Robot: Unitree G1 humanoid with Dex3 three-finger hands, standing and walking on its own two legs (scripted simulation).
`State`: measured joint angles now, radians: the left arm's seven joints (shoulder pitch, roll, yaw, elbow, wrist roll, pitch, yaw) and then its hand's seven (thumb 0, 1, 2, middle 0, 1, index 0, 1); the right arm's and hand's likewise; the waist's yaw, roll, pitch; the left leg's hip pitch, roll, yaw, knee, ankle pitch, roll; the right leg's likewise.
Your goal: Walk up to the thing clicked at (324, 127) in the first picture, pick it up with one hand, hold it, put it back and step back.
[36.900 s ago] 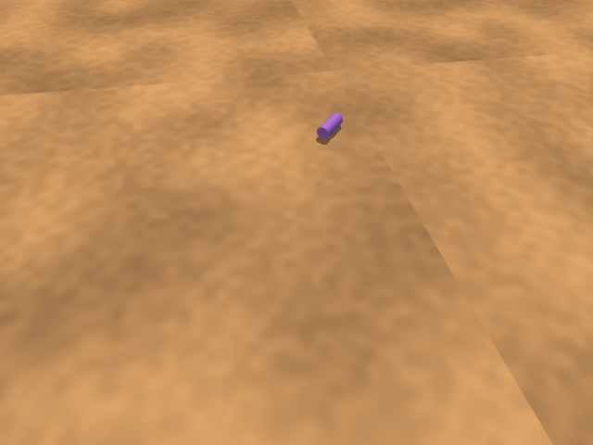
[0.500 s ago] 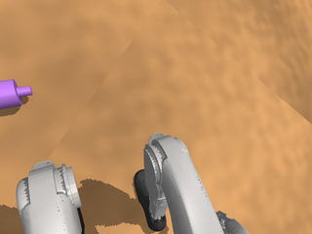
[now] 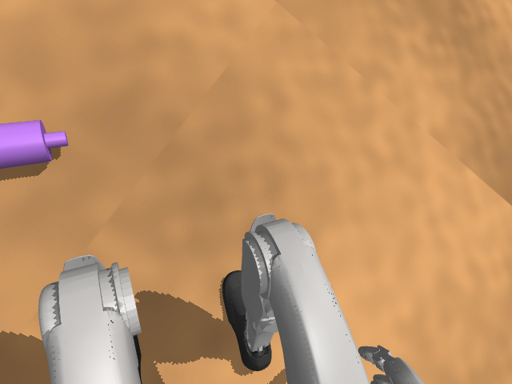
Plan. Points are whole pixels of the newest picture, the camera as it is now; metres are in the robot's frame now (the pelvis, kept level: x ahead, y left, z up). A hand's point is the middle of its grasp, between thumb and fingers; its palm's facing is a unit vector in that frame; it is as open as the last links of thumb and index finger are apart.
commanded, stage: home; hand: left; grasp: from above
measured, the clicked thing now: out of the picture +0.53 +0.31 -0.30
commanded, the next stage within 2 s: none
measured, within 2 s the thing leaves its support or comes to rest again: neither
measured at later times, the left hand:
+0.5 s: hand out of the picture +0.44 +0.34 -0.06, palm faces -0.37 -0.43 -0.83, open 10.2 cm
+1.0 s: hand out of the picture +0.29 +0.25 +0.15, palm faces +0.06 -0.91 -0.41, open 7.5 cm
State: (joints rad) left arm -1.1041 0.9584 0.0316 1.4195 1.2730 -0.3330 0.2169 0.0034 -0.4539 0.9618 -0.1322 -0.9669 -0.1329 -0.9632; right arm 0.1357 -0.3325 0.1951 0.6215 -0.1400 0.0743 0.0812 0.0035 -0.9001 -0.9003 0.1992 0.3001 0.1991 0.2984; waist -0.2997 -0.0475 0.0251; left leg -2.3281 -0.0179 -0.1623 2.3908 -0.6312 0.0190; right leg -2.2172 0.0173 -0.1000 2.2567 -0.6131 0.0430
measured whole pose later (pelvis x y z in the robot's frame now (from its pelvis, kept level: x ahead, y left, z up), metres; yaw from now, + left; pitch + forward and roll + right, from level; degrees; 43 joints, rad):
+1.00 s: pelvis +0.04 -0.01 +0.25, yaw +8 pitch +25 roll -5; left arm -0.01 0.37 0.07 0.29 0.10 0.28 0.05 0.01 0.88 0.90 -0.21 -0.30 -0.21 -0.30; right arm 0.11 -0.22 0.05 0.55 0.04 -0.07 -0.05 0.01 -0.90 -0.90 0.20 0.30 0.20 0.30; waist -0.08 0.03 -0.19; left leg -1.42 0.01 -0.09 1.57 -0.59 -0.01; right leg -1.36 0.00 -0.06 1.50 -0.57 0.02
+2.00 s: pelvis +0.09 +0.01 +0.38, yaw +11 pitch +10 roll -3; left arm 0.50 0.22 0.03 -0.13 -0.05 0.45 0.02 0.02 0.90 0.90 -0.20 -0.30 -0.20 -0.30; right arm 0.28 -0.21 0.04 0.54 0.00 -0.23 -0.18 0.02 -0.90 -0.90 0.20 0.30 0.20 0.30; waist -0.04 0.04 -0.15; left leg -0.70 0.01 -0.07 1.02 -0.49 0.00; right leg -0.64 0.00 -0.05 0.93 -0.46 0.03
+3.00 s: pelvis +0.10 +0.00 +0.38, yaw +11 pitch +10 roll -3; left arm 0.50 0.22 0.03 -0.13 -0.05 0.44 0.02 0.02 0.90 0.90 -0.20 -0.30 -0.20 -0.30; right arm 0.29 -0.22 0.03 0.54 0.00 -0.23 -0.18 0.02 -0.90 -0.90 0.20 0.30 0.20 0.30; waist -0.04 0.04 -0.16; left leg -0.70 0.02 -0.07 1.03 -0.51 -0.01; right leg -0.64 0.00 -0.05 0.95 -0.48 0.02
